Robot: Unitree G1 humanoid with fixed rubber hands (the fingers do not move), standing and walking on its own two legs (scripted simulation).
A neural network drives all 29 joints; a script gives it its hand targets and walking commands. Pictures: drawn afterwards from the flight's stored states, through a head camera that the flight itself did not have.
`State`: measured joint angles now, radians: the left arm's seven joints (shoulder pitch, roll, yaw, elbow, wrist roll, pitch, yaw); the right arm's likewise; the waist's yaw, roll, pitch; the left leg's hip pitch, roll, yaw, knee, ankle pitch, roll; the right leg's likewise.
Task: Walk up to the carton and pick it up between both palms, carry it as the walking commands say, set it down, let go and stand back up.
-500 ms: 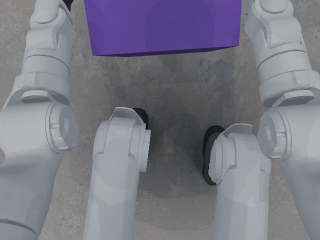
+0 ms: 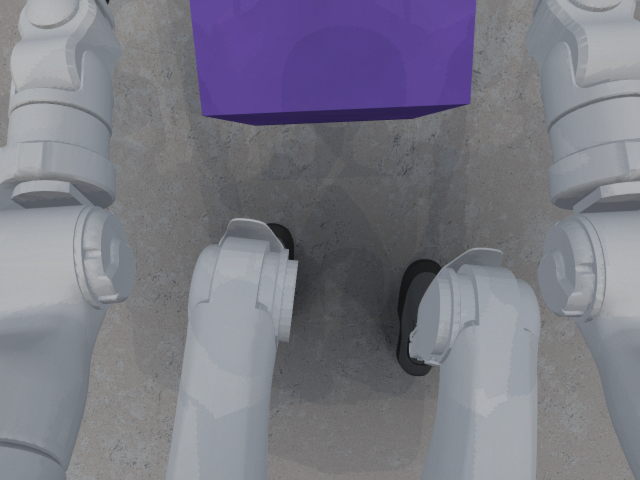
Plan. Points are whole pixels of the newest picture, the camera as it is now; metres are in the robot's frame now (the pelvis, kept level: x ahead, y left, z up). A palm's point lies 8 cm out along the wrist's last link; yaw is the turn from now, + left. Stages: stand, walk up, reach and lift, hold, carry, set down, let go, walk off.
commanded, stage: set down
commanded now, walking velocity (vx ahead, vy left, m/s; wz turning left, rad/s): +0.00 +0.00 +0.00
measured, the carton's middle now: (330, 16) +0.54 +0.09 -0.27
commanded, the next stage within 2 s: let go in 1.04 s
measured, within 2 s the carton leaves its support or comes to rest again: neither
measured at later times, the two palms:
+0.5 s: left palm out of the picture +0.51 +0.31 +0.02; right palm out of the picture +0.58 -0.11 +0.02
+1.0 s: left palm out of the picture +0.51 +0.32 +0.16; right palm out of the picture +0.58 -0.11 +0.16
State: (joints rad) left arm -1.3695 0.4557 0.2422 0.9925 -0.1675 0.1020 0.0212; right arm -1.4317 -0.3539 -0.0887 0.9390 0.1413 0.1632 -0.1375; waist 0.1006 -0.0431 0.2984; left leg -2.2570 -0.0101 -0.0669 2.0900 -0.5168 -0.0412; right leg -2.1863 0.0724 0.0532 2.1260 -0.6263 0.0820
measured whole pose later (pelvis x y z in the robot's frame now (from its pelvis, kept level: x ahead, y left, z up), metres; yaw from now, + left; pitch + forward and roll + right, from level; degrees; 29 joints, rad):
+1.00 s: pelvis +0.04 +0.01 +0.25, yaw +1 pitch +45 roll -3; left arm -1.06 0.37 0.37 0.83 -0.03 0.19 -0.10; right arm -1.11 -0.27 -0.27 0.80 0.00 0.22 -0.02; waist 0.08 -0.04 -0.05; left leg -1.60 -0.01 -0.06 1.11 -0.29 -0.01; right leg -1.54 0.03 0.06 1.12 -0.37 0.06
